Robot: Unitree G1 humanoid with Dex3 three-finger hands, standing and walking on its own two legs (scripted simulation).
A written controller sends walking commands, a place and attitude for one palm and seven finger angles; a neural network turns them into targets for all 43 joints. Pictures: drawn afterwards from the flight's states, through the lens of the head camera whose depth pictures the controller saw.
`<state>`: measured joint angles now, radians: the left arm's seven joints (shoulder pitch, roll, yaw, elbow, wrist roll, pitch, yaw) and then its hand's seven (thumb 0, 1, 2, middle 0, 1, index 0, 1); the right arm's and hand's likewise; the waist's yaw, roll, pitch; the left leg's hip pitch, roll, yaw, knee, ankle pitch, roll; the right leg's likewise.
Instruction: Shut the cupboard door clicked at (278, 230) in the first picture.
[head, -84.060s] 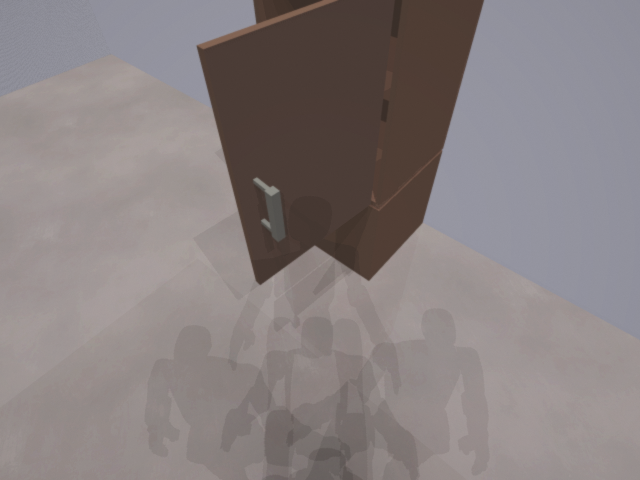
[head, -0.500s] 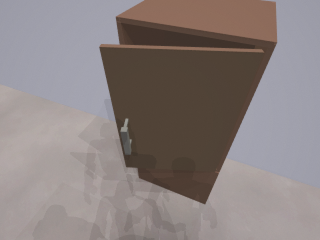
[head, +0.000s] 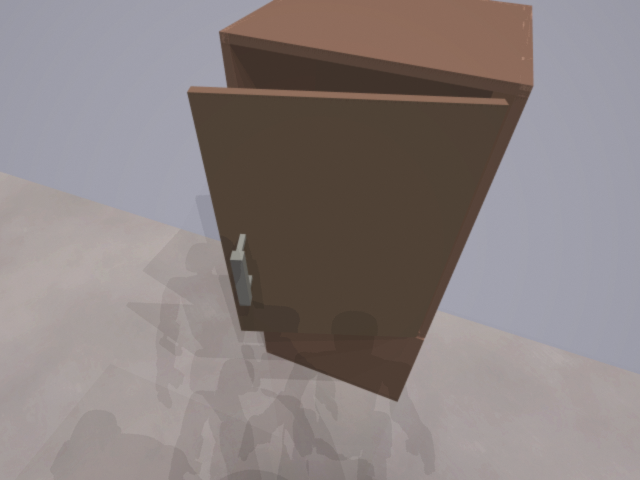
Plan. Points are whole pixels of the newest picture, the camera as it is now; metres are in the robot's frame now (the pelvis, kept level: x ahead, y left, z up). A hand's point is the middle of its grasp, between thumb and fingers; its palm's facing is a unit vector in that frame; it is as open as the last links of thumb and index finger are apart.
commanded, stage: look again from close up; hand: left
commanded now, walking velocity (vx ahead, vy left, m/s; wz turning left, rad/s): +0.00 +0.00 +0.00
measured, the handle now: (243, 270) +0.49 +0.17 -0.08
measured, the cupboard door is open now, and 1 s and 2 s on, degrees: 19 19 19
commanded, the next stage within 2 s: raise the hand and make a fist in 0.18 s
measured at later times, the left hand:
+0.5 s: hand (165, 407) +0.21 +0.21 -0.02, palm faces +0.26 -0.96 -0.06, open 7.1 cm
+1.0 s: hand (199, 435) +0.20 +0.17 -0.08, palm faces -0.05 -1.00 -0.01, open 4.7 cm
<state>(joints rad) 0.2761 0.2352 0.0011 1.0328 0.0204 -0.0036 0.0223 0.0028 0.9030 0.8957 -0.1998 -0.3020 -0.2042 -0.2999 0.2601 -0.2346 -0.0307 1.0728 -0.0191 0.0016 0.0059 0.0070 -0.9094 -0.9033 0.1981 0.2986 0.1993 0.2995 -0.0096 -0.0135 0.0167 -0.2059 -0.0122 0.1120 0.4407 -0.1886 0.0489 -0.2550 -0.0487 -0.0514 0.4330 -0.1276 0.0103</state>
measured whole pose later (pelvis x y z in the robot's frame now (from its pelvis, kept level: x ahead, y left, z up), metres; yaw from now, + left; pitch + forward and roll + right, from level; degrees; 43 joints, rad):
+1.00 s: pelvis +0.01 -0.02 -0.13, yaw +3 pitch +18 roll -3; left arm 0.42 0.25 0.18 -0.06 -0.34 -0.36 -0.43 0.01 0.90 0.90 -0.68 -0.83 -0.69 -0.83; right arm 0.13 -0.17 0.01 0.54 0.04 -0.22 -0.05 0.02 -0.90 -0.90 0.20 0.30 0.20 0.30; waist 0.05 0.05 -0.15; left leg -1.09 0.01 -0.03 1.38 -0.60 0.02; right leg -1.09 -0.01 -0.11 1.31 -0.53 -0.04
